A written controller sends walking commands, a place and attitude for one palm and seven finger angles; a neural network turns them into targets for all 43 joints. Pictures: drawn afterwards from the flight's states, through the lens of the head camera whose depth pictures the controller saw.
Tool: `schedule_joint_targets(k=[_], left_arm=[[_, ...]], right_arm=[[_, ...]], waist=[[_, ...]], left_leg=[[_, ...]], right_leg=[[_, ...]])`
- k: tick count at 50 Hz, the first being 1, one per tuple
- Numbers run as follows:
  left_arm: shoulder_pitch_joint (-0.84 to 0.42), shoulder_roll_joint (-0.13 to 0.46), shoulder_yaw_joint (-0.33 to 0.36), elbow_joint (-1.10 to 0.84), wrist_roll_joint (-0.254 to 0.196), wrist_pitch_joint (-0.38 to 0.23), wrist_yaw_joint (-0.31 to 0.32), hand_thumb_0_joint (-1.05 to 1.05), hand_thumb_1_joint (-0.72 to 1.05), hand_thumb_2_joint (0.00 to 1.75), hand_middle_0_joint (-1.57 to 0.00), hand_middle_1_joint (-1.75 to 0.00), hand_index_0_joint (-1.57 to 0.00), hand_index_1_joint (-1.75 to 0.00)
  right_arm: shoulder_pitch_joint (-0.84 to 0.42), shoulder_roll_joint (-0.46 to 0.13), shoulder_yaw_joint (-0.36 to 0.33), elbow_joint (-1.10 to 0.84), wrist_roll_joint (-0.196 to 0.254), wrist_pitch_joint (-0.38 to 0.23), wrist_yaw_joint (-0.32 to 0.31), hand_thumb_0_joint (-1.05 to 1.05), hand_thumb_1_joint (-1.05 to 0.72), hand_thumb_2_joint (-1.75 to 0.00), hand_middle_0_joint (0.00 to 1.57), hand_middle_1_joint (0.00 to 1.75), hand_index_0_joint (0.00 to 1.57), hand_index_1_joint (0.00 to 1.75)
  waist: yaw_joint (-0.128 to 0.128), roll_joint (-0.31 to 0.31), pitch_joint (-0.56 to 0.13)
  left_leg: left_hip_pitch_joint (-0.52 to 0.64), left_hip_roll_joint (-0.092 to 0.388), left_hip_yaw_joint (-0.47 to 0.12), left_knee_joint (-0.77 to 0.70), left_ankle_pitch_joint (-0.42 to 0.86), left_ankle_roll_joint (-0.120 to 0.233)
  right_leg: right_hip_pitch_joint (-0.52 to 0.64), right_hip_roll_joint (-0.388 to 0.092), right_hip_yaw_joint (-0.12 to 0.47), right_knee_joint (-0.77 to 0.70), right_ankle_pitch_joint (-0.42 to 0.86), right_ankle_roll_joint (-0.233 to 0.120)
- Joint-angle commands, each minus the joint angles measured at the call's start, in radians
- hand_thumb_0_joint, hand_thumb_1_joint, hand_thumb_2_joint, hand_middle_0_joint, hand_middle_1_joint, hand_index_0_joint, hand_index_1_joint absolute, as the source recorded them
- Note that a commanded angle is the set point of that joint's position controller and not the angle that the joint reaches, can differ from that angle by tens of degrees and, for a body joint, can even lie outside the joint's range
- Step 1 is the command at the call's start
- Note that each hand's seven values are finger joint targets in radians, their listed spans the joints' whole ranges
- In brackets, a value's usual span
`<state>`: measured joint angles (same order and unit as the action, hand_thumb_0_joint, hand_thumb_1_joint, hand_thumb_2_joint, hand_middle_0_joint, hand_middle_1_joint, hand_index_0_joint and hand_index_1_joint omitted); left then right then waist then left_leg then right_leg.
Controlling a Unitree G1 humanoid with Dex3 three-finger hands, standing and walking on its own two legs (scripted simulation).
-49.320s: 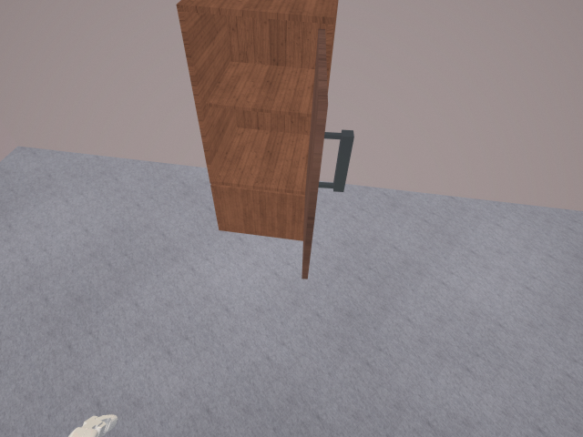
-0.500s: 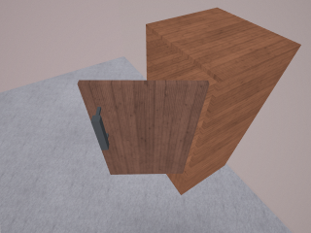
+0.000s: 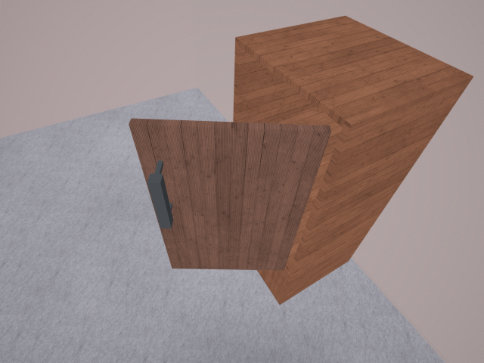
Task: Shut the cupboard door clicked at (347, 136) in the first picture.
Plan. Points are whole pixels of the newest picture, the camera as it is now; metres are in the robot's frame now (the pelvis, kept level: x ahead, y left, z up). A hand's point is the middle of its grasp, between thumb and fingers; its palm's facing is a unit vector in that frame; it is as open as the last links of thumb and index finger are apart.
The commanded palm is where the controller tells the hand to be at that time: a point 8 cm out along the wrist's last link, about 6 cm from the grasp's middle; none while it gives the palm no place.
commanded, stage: raise the hand and make a fist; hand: left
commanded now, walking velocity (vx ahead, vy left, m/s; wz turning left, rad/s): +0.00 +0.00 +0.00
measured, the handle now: (163, 195) +0.45 +0.20 -0.03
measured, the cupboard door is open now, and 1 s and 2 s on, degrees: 59 59 59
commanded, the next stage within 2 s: bring the fist close to the handle in 1.84 s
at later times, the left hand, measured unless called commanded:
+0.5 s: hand out of the picture +0.13 +0.18 -0.05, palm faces +0.21 -0.98 -0.07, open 5.4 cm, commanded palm +0.13 +0.22 -0.05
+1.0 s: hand (145, 326) +0.19 +0.17 -0.06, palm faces +0.00 -1.00 +0.00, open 3.3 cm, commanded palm +0.16 +0.23 -0.04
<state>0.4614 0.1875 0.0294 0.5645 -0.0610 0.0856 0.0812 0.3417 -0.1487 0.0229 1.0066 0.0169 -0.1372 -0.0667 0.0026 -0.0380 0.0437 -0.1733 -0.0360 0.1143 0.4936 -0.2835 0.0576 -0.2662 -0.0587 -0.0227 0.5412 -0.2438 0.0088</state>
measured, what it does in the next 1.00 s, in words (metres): lowers itself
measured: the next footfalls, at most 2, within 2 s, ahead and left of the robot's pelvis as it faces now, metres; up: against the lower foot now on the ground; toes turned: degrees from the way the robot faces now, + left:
none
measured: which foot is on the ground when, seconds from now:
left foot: down 0.00-1.00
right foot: down 0.00-1.00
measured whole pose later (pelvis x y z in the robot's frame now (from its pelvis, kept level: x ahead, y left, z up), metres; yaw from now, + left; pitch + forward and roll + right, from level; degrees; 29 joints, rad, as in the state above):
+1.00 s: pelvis -0.01 -0.02 -0.10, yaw +5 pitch +17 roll -3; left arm 0.43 0.23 0.12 -0.04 -0.28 -0.42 -0.32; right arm 0.24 -0.27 -0.02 0.51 0.02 -0.20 -0.06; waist 0.01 0.02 -0.14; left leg -0.96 0.00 0.00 1.25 -0.60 0.04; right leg -0.97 -0.02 -0.09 1.19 -0.52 -0.01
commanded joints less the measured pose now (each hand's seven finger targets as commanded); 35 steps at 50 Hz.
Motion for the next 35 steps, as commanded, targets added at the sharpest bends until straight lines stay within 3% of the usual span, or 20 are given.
schedule_joint_targets(k=[1,2,4,5,7,8,9,10,12,14,18,19,20,21,25,27,29,31,33,35], left_arm=[[-0.205,-0.085,-0.144,-0.634,-0.108,-0.134,0.064,0.00,0.90,0.90,-0.27,-0.38,-0.27,-0.38],[-0.218,-0.048,-0.098,-0.621,-0.096,-0.180,0.052,0.00,0.90,0.90,-0.29,-0.40,-0.29,-0.40],[-0.206,0.008,-0.020,-0.457,-0.080,-0.287,0.015,0.00,0.90,0.90,-0.33,-0.44,-0.33,-0.44],[-0.153,-0.026,-0.016,-0.359,-0.088,-0.356,-0.020,0.00,0.90,0.90,-0.35,-0.46,-0.35,-0.46],[0.029,-0.046,0.042,-0.263,-0.139,-0.515,-0.134,0.00,0.90,0.90,-0.38,-0.50,-0.38,-0.50],[0.115,-0.014,0.098,-0.262,-0.174,-0.592,-0.206,0.00,0.90,0.90,-0.40,-0.52,-0.40,-0.52],[0.162,0.061,0.186,-0.222,-0.196,-0.656,-0.277,0.00,0.90,0.90,-0.42,-0.54,-0.42,-0.54],[0.139,0.076,0.194,-0.260,-0.219,-0.717,-0.352,0.00,0.90,0.90,-0.44,-0.56,-0.44,-0.56],[0.129,0.142,0.252,-0.283,-0.204,-0.732,-0.399,0.00,0.90,0.90,-0.47,-0.60,-0.47,-0.60],[0.047,0.195,0.270,-0.453,-0.207,-0.708,-0.392,0.00,0.90,0.90,-0.51,-0.64,-0.51,-0.64],[-0.135,0.189,0.221,-0.898,-0.240,-0.756,-0.332,0.00,0.90,0.90,-0.58,-0.72,-0.58,-0.72],[-0.238,0.191,0.189,-1.035,-0.246,-0.789,-0.321,0.00,0.90,0.90,-0.60,-0.74,-0.60,-0.74],[-0.216,0.188,0.176,-1.055,-0.238,-0.807,-0.315,0.00,0.90,0.90,-0.62,-0.76,-0.62,-0.76],[-0.208,0.116,0.092,-1.032,-0.236,-0.820,-0.323,0.00,0.90,0.90,-0.64,-0.78,-0.64,-0.78],[-0.206,0.124,0.057,-0.866,-0.235,-0.770,-0.405,0.00,0.90,0.90,-0.71,-0.86,-0.71,-0.86],[-0.124,0.132,0.075,-0.734,-0.226,-0.649,-0.448,0.00,0.90,0.90,-0.75,-0.90,-0.75,-0.90],[-0.027,0.183,0.164,-0.619,-0.230,-0.500,-0.478,0.00,0.90,0.90,-0.79,-0.94,-0.79,-0.94],[0.020,0.220,0.242,-0.713,-0.264,-0.391,-0.480,0.00,0.90,0.90,-0.82,-0.98,-0.82,-0.98],[0.042,0.228,0.328,-0.811,-0.292,-0.351,-0.426,0.00,0.90,0.90,-0.86,-1.02,-0.86,-1.02],[0.046,0.208,0.352,-0.905,-0.303,-0.392,-0.354,0.00,0.90,0.90,-0.90,-1.06,-0.90,-1.06]], right_arm=[[-0.098,-0.217,-0.041,-0.259,0.048,-0.222,0.006,0.00,-0.90,-0.90,0.20,0.30,0.20,0.30],[-0.122,-0.224,-0.045,-0.308,0.040,-0.237,0.008,0.00,-0.90,-0.90,0.20,0.30,0.20,0.30],[-0.115,-0.240,-0.057,-0.356,0.017,-0.246,0.023,0.00,-0.90,-0.90,0.20,0.30,0.20,0.30],[-0.118,-0.230,-0.064,-0.380,0.008,-0.246,0.033,0.00,-0.90,-0.90,0.20,0.30,0.20,0.30],[-0.132,-0.222,-0.090,-0.439,-0.008,-0.251,0.047,0.00,-0.90,-0.90,0.20,0.30,0.20,0.30],[-0.149,-0.228,-0.102,-0.473,-0.015,-0.244,0.060,0.00,-0.90,-0.90,0.20,0.30,0.20,0.30],[-0.154,-0.236,-0.115,-0.495,-0.012,-0.226,0.077,0.00,-0.90,-0.90,0.20,0.30,0.20,0.30],[-0.190,-0.243,-0.114,-0.548,-0.017,-0.215,0.090,0.00,-0.90,-0.90,0.20,0.30,0.20,0.30],[-0.223,-0.232,-0.118,-0.608,-0.002,-0.193,0.092,0.00,-0.90,-0.90,0.20,0.30,0.20,0.30],[-0.235,-0.233,-0.121,-0.658,0.000,-0.176,0.091,0.00,-0.90,-0.90,0.20,0.30,0.20,0.30],[-0.206,-0.214,-0.103,-0.692,-0.007,-0.185,0.071,0.00,-0.90,-0.90,0.20,0.30,0.20,0.30],[-0.193,-0.216,-0.097,-0.685,-0.014,-0.190,0.061,0.00,-0.90,-0.90,0.20,0.30,0.20,0.30],[-0.175,-0.219,-0.099,-0.658,-0.016,-0.194,0.050,0.00,-0.90,-0.90,0.20,0.30,0.20,0.30],[-0.171,-0.220,-0.092,-0.638,-0.013,-0.200,0.043,0.00,-0.90,-0.90,0.20,0.30,0.20,0.30],[-0.138,-0.246,-0.085,-0.589,-0.004,-0.203,0.012,0.00,-0.90,-0.90,0.20,0.30,0.20,0.30],[-0.142,-0.246,-0.086,-0.603,0.012,-0.181,0.003,0.00,-0.90,-0.90,0.20,0.30,0.20,0.30],[-0.164,-0.238,-0.090,-0.630,0.033,-0.145,-0.001,0.00,-0.90,-0.90,0.20,0.30,0.20,0.30],[-0.196,-0.224,-0.091,-0.690,0.042,-0.112,0.002,0.00,-0.90,-0.90,0.20,0.30,0.20,0.30],[-0.207,-0.191,-0.088,-0.713,0.035,-0.091,0.004,0.00,-0.90,-0.90,0.20,0.30,0.20,0.30],[-0.199,-0.161,-0.084,-0.709,0.022,-0.089,0.006,0.00,-0.90,-0.90,0.20,0.30,0.20,0.30]], waist=[[-0.050,0.191,-0.015],[-0.059,0.173,0.053],[-0.085,-0.025,0.152],[-0.068,-0.193,0.138],[0.006,-0.398,0.039],[0.047,-0.397,-0.030],[0.076,-0.308,-0.095],[0.072,-0.216,-0.136],[0.108,-0.021,-0.195],[0.112,0.143,-0.275],[0.042,0.271,-0.445],[-0.003,0.243,-0.471],[-0.015,0.227,-0.483],[-0.052,0.192,-0.424],[-0.109,0.062,-0.358],[-0.083,-0.015,-0.338],[-0.014,-0.051,-0.367],[0.046,-0.052,-0.489],[0.081,-0.061,-0.567],[0.095,-0.012,-0.593]], left_leg=[[-0.123,0.094,-0.216,-0.131,-0.003,-0.101],[-0.194,0.074,-0.218,-0.090,-0.120,-0.082],[-0.336,0.025,-0.215,0.025,-0.205,-0.072],[-0.397,0.023,-0.211,0.087,-0.230,-0.077],[-0.518,0.007,-0.160,0.227,-0.195,-0.079],[-0.567,-0.006,-0.127,0.290,-0.164,-0.084],[-0.597,-0.012,-0.113,0.344,-0.125,-0.094],[-0.636,-0.027,-0.103,0.395,-0.137,-0.095],[-0.716,-0.040,-0.081,0.432,-0.181,-0.078],[-0.699,-0.031,-0.087,0.447,-0.189,-0.069],[-0.615,0.006,-0.133,0.520,-0.130,-0.041],[-0.613,0.012,-0.148,0.555,-0.118,-0.035],[-0.609,0.021,-0.155,0.580,-0.100,-0.032],[-0.622,0.025,-0.163,0.605,-0.096,-0.028],[-0.741,0.035,-0.175,0.698,-0.118,-0.022],[-0.805,0.033,-0.165,0.684,-0.154,-0.022],[-0.835,0.024,-0.141,0.660,-0.126,-0.024],[-0.799,0.008,-0.128,0.630,-0.058,-0.029],[-0.755,0.007,-0.137,0.605,0.019,-0.038],[-0.713,0.015,-0.149,0.586,0.095,-0.044]], right_leg=[[-0.114,0.039,-0.061,0.061,-0.055,-0.030],[-0.135,0.036,-0.059,0.008,-0.049,-0.030],[-0.265,0.032,-0.057,-0.007,-0.185,-0.033],[-0.338,0.037,-0.074,0.041,-0.279,-0.031],[-0.402,0.042,-0.065,0.132,-0.394,-0.034],[-0.378,0.034,-0.029,0.157,-0.417,-0.041],[-0.341,0.024,0.010,0.206,-0.368,-0.056],[-0.320,0.006,0.039,0.246,-0.327,-0.064],[-0.356,0.007,0.070,0.315,-0.335,-0.065],[-0.403,0.026,0.061,0.382,-0.335,-0.066],[-0.475,0.048,0.063,0.440,-0.240,-0.061],[-0.506,0.057,0.062,0.465,-0.220,-0.056],[-0.527,0.060,0.072,0.465,-0.212,-0.057],[-0.571,0.065,0.065,0.467,-0.202,-0.055],[-0.611,0.068,0.069,0.471,-0.216,-0.038],[-0.575,0.060,0.082,0.432,-0.286,-0.029],[-0.467,0.045,0.113,0.397,-0.292,-0.025],[-0.317,0.020,0.131,0.391,-0.187,-0.012],[-0.224,0.013,0.118,0.413,-0.023,-0.001],[-0.199,0.025,0.077,0.467,0.153,-0.008]])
